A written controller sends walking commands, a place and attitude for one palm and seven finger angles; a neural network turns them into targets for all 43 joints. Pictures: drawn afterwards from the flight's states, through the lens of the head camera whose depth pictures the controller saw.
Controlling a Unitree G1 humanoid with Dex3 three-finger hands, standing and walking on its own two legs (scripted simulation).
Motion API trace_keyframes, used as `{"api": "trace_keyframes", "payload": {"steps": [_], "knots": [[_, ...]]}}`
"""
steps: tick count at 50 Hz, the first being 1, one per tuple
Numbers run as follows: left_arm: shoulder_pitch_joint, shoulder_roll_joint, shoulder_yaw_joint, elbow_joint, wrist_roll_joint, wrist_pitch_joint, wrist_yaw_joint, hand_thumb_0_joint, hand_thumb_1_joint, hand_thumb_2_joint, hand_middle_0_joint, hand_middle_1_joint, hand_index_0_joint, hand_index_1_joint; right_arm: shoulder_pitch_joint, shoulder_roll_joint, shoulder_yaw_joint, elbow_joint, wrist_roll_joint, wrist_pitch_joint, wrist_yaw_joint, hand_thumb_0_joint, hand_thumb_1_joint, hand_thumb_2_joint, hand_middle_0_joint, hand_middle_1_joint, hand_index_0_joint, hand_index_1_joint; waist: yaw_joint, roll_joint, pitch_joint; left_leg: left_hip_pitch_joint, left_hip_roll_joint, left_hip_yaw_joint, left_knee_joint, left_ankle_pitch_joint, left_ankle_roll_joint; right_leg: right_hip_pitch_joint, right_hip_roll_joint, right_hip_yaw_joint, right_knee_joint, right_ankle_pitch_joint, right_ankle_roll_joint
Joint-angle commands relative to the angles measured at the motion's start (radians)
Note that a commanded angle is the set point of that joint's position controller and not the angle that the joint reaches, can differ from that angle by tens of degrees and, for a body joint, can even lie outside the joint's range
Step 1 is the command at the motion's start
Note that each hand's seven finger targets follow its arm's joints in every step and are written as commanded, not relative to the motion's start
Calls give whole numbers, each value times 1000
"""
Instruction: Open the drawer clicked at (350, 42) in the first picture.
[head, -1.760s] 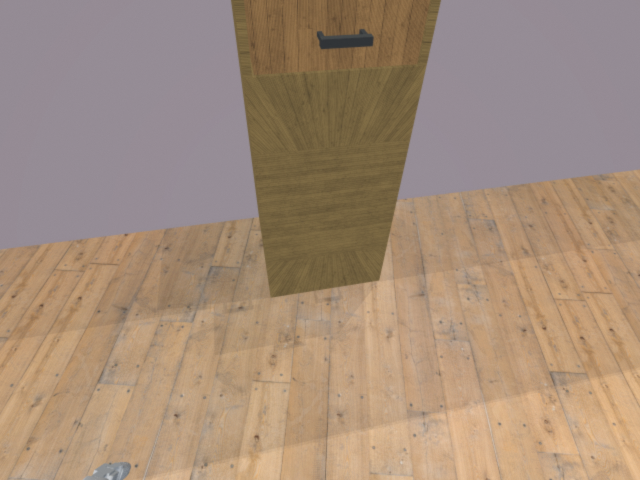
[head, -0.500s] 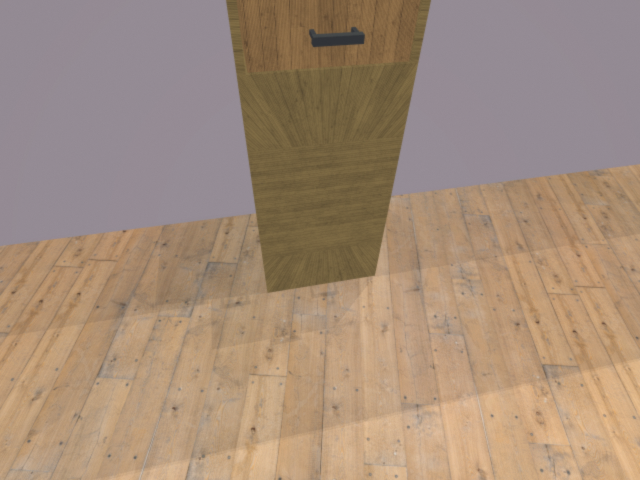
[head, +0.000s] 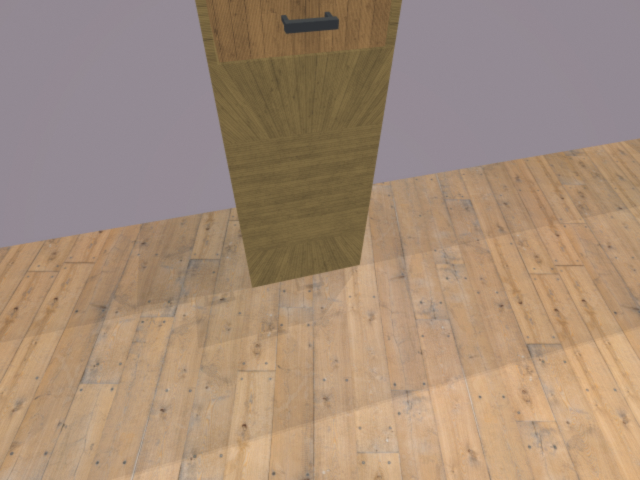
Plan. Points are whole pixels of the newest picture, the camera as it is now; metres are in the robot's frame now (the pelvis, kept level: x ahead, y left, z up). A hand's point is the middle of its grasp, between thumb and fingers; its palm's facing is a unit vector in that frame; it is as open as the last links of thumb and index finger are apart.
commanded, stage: walk to a spot facing it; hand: left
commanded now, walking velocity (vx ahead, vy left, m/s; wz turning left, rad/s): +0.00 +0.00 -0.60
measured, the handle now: (309, 21) +0.92 +0.10 +0.17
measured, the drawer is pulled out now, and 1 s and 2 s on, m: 0.00 0.00 0.00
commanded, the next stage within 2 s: none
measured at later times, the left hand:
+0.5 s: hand out of the picture +0.05 +0.16 -0.16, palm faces -0.19 -0.95 -0.24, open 7.4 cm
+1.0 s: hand out of the picture +0.13 +0.21 -0.17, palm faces -0.50 -0.84 -0.21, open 7.4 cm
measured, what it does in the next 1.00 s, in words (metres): steps on the spot, turning right: left foot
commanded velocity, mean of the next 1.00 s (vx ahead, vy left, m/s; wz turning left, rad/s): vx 0.02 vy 0.00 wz -0.60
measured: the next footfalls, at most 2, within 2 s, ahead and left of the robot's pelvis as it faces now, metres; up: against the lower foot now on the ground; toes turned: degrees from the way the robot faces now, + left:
left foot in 0.70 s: +0.04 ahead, +0.12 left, +0.00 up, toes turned -24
right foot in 1.22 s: -0.12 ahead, -0.09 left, +0.00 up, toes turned -52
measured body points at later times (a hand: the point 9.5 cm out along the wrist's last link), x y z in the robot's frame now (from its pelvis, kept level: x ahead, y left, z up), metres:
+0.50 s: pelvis -0.03 -0.02 +0.00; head +0.01 -0.04 +0.45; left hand +0.06 +0.21 -0.14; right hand +0.01 -0.30 -0.14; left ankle +0.00 +0.14 -0.67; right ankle +0.00 -0.11 -0.74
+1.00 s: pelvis -0.04 +0.06 +0.00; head -0.02 +0.08 +0.45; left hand +0.16 +0.26 -0.15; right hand -0.13 -0.18 -0.12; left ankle +0.01 +0.14 -0.74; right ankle -0.13 -0.07 -0.66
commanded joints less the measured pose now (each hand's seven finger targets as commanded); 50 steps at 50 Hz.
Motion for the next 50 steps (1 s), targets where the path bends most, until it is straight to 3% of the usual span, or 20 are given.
{"api": "trace_keyframes", "payload": {"steps": [1,3,5,8,9,10,11,12,17,28,31,33,34,35,36,37,39,41,47,50], "knots": [[11,118,38,-111,0,1,-6,0,900,900,-200,-300,-200,-300,37,-172,-59,-86,0,-2,-12,0,-900,-900,200,300,200,300,-24,89,-50,56,194,-115,-73,104,60,-145,-51,42,116,177,-12],[25,88,44,-130,1,8,-11,0,900,900,-200,-300,-200,-300,26,-180,-72,-104,0,-6,-11,0,-900,-900,200,300,200,300,-17,179,-44,26,299,-165,-125,177,131,-180,-15,-30,324,-108,7],[41,67,54,-149,0,15,-14,0,900,900,-200,-300,-200,-300,-3,-167,-76,-129,-3,-11,-12,0,-900,-900,200,300,200,300,-2,213,-41,-1,359,-154,-126,281,185,-184,-53,-42,444,-280,15],[159,51,66,-134,4,4,-23,0,900,900,-200,-300,-200,-300,-60,-156,-84,-154,-7,-4,-10,0,-900,-900,200,300,200,300,61,139,-75,-71,286,-9,98,243,93,-11,-70,-80,193,-111,7],[207,97,78,-124,11,-11,-18,0,900,900,-200,-300,-200,-300,-45,-119,-81,-157,-1,7,-6,0,-900,-900,200,300,200,300,82,-57,-71,-153,180,70,324,65,14,56,-119,24,-24,99,-10],[207,210,97,-134,22,-27,0,0,900,900,-200,-300,-200,-300,-3,-26,-64,-192,2,11,0,0,-900,-900,200,300,200,300,56,-389,-42,-413,5,76,601,-343,-54,93,-359,461,-176,341,-84],[221,202,95,-144,4,-20,12,0,900,900,-200,-300,-200,-300,-31,-57,-68,-203,4,19,-5,0,-900,-900,200,300,200,300,65,-289,-52,-382,9,-72,682,-344,-35,36,-389,489,-213,340,-146],[164,173,95,-157,3,-19,18,0,900,900,-200,-300,-200,-300,-13,-58,-74,-194,5,20,-2,0,-900,-900,200,300,200,300,27,-218,-38,-384,40,-87,702,-266,-29,27,-354,411,-206,239,-180],[102,98,86,-178,-3,-32,12,0,900,900,-200,-300,-200,-300,3,-41,-75,-157,-2,15,1,0,-900,-900,200,300,200,300,3,-60,-84,-357,41,-93,675,-91,-52,46,-228,300,-155,231,-155],[136,111,103,-177,10,-14,7,0,900,900,-200,-300,-200,-300,-36,-20,-67,-205,7,6,-12,0,-900,-900,200,300,200,300,37,-139,-106,-257,-11,-90,353,-176,-47,54,-193,412,-155,209,-184],[81,125,107,-195,12,-4,6,0,900,900,-200,-300,-200,-300,33,-21,-68,-196,16,-1,-18,0,-900,-900,200,300,200,300,7,-154,-116,-125,-38,-89,174,-164,-24,-16,-173,439,-139,233,-159],[39,116,105,-208,5,2,3,0,900,900,-200,-300,-200,-300,133,-32,-69,-173,18,-12,-24,0,-900,-900,200,300,200,300,-39,-139,-144,82,-43,-76,-34,-38,-8,-132,-113,399,-90,148,-90],[29,77,98,-225,-1,4,0,0,900,900,-200,-300,-200,-300,175,-81,-76,-167,16,-24,-32,0,-900,-900,200,300,200,300,-64,-21,-156,223,68,-181,-151,-59,27,-278,-24,318,11,5,-39],[41,20,89,-241,-9,5,-14,0,900,900,-200,-300,-200,-300,141,-176,-95,-186,1,-24,-31,0,-900,-900,200,300,200,300,-51,290,-109,258,331,-449,-265,-114,88,-472,105,125,260,-250,15],[5,54,102,-243,8,5,-14,0,900,900,-200,-300,-200,-300,104,-193,-93,-210,2,-17,-29,0,-900,-900,200,300,200,300,-51,252,-48,78,451,-492,-264,-38,147,-454,47,45,471,-314,48],[49,74,111,-225,16,13,-13,0,900,900,-200,-300,-200,-300,32,-140,-75,-229,-1,-14,-24,0,-900,-900,200,300,200,300,-3,209,-37,-31,415,-440,-259,-38,158,-401,19,61,590,-256,62],[87,67,121,-185,21,23,-32,0,900,900,-200,-300,-200,-300,-45,-86,-58,-249,-6,-21,-28,0,-900,-900,200,300,200,300,39,149,16,-119,275,-223,-237,23,123,-353,8,15,762,-141,69],[99,39,110,-178,17,27,-40,0,900,900,-200,-300,-200,-300,-12,-71,-56,-241,-6,-26,-26,0,-900,-900,200,300,200,300,33,160,8,-57,215,-120,-209,84,108,-385,-1,-19,805,-89,81],[-14,15,96,-205,7,28,-44,0,900,900,-200,-300,-200,-300,157,-76,-69,-186,-4,-29,-24,0,-900,-900,200,300,200,300,-41,160,16,99,281,-108,-188,180,156,-426,-68,-60,624,-117,96],[-52,0,89,-219,8,29,-55,0,900,900,-200,-300,-200,-300,193,-101,-81,-165,-10,-32,-17,0,-900,-900,200,300,200,300,-59,171,3,111,329,-94,-235,-56,162,-397,-102,-95,503,-150,83]]}}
